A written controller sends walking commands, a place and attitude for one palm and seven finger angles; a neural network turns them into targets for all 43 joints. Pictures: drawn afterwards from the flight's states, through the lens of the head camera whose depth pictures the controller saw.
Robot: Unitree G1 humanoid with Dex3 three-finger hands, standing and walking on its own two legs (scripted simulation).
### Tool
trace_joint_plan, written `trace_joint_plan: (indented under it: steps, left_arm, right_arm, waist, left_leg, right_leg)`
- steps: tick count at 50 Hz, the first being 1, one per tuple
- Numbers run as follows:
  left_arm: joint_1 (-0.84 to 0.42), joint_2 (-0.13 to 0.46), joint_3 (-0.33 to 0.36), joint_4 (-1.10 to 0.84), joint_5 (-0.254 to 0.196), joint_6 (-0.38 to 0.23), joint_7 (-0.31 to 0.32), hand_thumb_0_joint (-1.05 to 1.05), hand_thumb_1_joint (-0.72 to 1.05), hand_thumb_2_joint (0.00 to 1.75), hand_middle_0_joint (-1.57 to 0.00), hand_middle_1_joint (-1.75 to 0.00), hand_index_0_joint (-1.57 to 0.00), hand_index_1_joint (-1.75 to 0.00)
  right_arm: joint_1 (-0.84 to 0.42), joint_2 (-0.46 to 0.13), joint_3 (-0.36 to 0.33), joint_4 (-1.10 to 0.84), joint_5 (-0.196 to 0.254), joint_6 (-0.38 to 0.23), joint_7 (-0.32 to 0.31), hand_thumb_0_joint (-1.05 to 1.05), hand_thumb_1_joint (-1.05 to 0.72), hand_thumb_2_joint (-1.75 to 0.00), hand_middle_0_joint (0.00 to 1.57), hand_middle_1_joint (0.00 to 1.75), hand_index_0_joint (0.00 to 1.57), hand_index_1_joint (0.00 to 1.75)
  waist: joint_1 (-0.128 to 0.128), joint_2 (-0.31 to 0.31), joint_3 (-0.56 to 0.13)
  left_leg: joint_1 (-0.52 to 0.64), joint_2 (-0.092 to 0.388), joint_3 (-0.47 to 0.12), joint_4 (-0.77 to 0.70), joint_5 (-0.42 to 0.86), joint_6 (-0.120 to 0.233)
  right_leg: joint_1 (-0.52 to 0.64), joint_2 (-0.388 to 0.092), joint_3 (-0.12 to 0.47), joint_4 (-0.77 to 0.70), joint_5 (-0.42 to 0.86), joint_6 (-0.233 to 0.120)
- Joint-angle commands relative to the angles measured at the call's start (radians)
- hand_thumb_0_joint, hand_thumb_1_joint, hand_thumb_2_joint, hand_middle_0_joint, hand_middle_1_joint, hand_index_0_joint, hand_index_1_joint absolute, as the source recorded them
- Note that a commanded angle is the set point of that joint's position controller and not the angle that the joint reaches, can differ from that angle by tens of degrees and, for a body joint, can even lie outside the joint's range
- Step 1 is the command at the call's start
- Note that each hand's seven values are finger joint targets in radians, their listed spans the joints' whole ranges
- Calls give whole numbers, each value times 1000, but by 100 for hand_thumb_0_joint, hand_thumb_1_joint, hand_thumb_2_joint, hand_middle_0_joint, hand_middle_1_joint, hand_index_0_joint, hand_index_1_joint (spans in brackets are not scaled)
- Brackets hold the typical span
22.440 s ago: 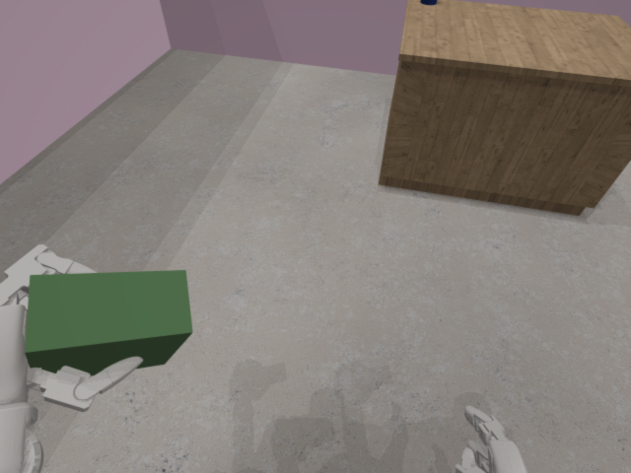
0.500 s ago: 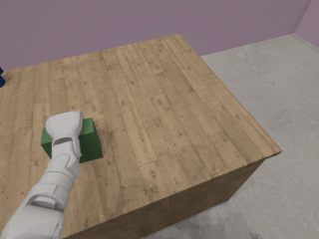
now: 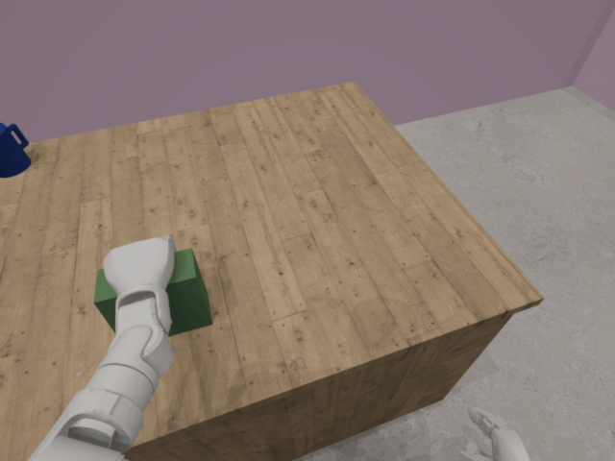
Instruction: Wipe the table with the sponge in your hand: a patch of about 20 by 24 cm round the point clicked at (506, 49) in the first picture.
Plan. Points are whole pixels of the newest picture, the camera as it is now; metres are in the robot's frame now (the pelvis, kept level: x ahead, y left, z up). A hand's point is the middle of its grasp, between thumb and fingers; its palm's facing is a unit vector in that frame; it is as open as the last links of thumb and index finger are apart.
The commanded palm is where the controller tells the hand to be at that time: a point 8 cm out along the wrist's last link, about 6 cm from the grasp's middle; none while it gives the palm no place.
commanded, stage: wipe back along the middle lane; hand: left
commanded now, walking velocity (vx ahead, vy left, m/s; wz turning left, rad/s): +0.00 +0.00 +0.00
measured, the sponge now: (162, 306) +0.33 +0.27 -0.04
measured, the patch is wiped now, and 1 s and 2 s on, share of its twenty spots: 0.75 0.85 0.95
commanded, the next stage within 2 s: slide across to the third lane in 0.96 s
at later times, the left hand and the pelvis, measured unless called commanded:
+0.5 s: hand (155, 313) +0.30 +0.25 +0.01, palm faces -0.03 -0.05 -1.00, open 10.2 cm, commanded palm +0.25 +0.22 +0.04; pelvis +0.00 +0.00 +0.00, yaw +0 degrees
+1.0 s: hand (162, 342) +0.26 +0.22 +0.01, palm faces -0.02 -0.07 -1.00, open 10.2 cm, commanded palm +0.22 +0.21 +0.04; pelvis +0.00 -0.01 +0.00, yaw -1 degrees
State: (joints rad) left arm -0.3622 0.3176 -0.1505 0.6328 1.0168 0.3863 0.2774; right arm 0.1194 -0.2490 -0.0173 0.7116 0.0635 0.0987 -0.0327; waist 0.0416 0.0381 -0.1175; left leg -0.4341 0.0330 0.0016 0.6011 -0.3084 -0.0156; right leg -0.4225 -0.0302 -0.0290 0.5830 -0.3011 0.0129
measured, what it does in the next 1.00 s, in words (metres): stands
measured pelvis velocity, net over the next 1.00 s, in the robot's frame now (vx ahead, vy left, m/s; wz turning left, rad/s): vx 0.00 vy -0.01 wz -0.01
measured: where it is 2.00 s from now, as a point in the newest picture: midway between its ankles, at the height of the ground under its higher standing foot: outside the picture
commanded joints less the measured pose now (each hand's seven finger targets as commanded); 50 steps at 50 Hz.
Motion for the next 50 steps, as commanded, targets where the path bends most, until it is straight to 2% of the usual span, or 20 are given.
trace_joint_plan:
  steps: [1,3,7,8,9,13,15,18,20,23,26,28,30,33,35,38,42,47,48,50]
  left_arm:
    - [-57,80,-10,-95,0,8,-35,0,10,130,-120,-160,-120,-160]
    - [5,98,20,-127,-9,10,-32,0,10,130,-120,-160,-120,-160]
    - [33,57,-21,-164,-17,30,-34,0,10,130,-120,-160,-120,-160]
    - [44,99,23,-186,-21,35,-33,0,10,130,-120,-160,-120,-160]
    - [27,56,-28,-213,-24,41,-37,0,10,130,-120,-160,-120,-160]
    - [62,80,0,-225,-25,55,-41,0,10,130,-120,-160,-120,-160]
    - [75,25,-56,-254,-26,57,-48,0,10,130,-120,-160,-120,-160]
    - [132,67,-4,-278,-29,55,-47,0,10,130,-120,-160,-120,-160]
    - [151,5,-69,-306,-27,57,-51,0,10,130,-120,-160,-120,-160]
    - [172,37,-34,-328,-26,63,-48,0,10,130,-120,-160,-120,-160]
    - [240,-29,-103,-363,-28,69,-53,0,10,130,-120,-160,-120,-160]
    - [222,28,-49,-384,-34,78,-50,0,10,130,-120,-160,-120,-160]
    - [219,-29,-113,-409,-32,88,-57,0,10,130,-120,-160,-120,-160]
    - [220,30,-57,-417,-33,93,-57,0,10,130,-120,-160,-120,-160]
    - [221,-30,-125,-423,-24,95,-64,0,10,130,-120,-160,-120,-160]
    - [309,17,-69,-444,-27,85,-63,0,10,130,-120,-160,-120,-160]
    - [363,-51,-145,-489,-26,83,-68,0,10,130,-120,-160,-120,-160]
    - [387,-23,-117,-520,-37,92,-60,0,10,130,-120,-160,-120,-160]
    - [359,31,-59,-523,-41,94,-54,0,10,130,-120,-160,-120,-160]
    - [336,-22,-113,-511,-30,103,-53,0,10,130,-120,-160,-120,-160]
  right_arm:
    - [-100,-134,-37,-145,5,-46,-5,0,-90,-90,20,30,20,30]
    - [-110,-136,-41,-150,6,-50,0,0,-90,-90,20,30,20,30]
    - [-125,-133,-36,-157,9,-56,1,0,-90,-90,20,30,20,30]
    - [-133,-138,-37,-156,10,-57,-1,0,-90,-90,20,30,20,30]
    - [-137,-132,-34,-164,10,-57,-3,0,-90,-90,20,30,20,30]
    - [-151,-134,-33,-160,13,-61,-3,0,-90,-90,20,30,20,30]
    - [-151,-124,-30,-172,14,-66,-1,0,-90,-90,20,30,20,30]
    - [-159,-130,-32,-174,12,-69,0,0,-90,-90,20,30,20,30]
    - [-169,-119,-26,-187,13,-71,4,0,-90,-90,20,30,20,30]
    - [-175,-123,-29,-184,12,-71,6,0,-90,-90,20,30,20,30]
    - [-187,-112,-25,-203,12,-76,14,0,-90,-90,20,30,20,30]
    - [-199,-118,-25,-199,13,-70,11,0,-90,-90,20,30,20,30]
    - [-203,-108,-20,-212,15,-69,12,0,-90,-90,20,30,20,30]
    - [-209,-117,-19,-205,14,-66,6,0,-90,-90,20,30,20,30]
    - [-210,-104,-15,-214,15,-67,10,0,-90,-90,20,30,20,30]
    - [-218,-111,-17,-217,11,-71,15,0,-90,-90,20,30,20,30]
    - [-230,-99,-15,-231,12,-73,32,0,-90,-90,20,30,20,30]
    - [-237,-100,-14,-233,13,-72,28,0,-90,-90,20,30,20,30]
    - [-233,-109,-19,-223,12,-69,22,0,-90,-90,20,30,20,30]
    - [-234,-99,-14,-226,15,-71,18,0,-90,-90,20,30,20,30]
  waist:
    - [6,-77,-192]
    - [23,-74,-201]
    - [14,-112,-158]
    - [27,-101,-166]
    - [17,-81,-168]
    - [27,-102,-147]
    - [21,-93,-148]
    - [39,-98,-164]
    - [29,-99,-145]
    - [36,-110,-140]
    - [40,-123,-141]
    - [43,-117,-120]
    - [36,-109,-115]
    - [44,-112,-113]
    - [36,-99,-104]
    - [58,-99,-142]
    - [51,-118,-117]
    - [54,-136,-91]
    - [55,-138,-90]
    - [49,-123,-78]
  left_leg:
    - [117,-46,6,-54,277,39]
    - [119,-46,0,-55,288,36]
    - [109,-46,2,-62,257,39]
    - [113,-46,-4,-66,259,36]
    - [122,-48,4,-66,250,40]
    - [122,-47,-6,-71,244,36]
    - [129,-47,-2,-66,249,40]
    - [132,-48,-5,-63,261,36]
    - [134,-48,-2,-60,267,36]
    - [139,-46,-13,-58,272,33]
    - [144,-47,-7,-50,289,36]
    - [134,-48,-14,-58,259,33]
    - [141,-50,-10,-57,257,36]
    - [138,-50,-15,-63,235,34]
    - [146,-53,-8,-56,238,37]
    - [147,-53,-14,-51,265,33]
    - [145,-50,-11,-43,284,34]
    - [133,-51,-7,-47,242,37]
    - [127,-50,-13,-52,221,36]
    - [131,-53,-6,-53,215,38]
  right_leg:
    - [115,43,-14,-56,331,-70]
    - [127,46,-6,-53,339,-74]
    - [119,45,-11,-60,316,-68]
    - [126,48,-3,-60,310,-73]
    - [124,45,-11,-63,297,-68]
    - [119,49,0,-62,287,-73]
    - [117,48,-10,-58,292,-70]
    - [136,50,3,-52,317,-74]
    - [124,48,-8,-47,319,-70]
    - [121,53,6,-45,322,-76]
    - [130,49,-3,-37,346,-71]
    - [127,52,13,-44,321,-76]
    - [121,50,-4,-41,305,-72]
    - [123,53,11,-46,284,-75]
    - [111,51,2,-44,280,-73]
    - [144,53,17,-28,328,-78]
    - [136,50,13,-23,353,-74]
    - [134,51,17,-32,324,-70]
    - [132,55,29,-38,304,-73]
    - [116,53,18,-39,280,-70]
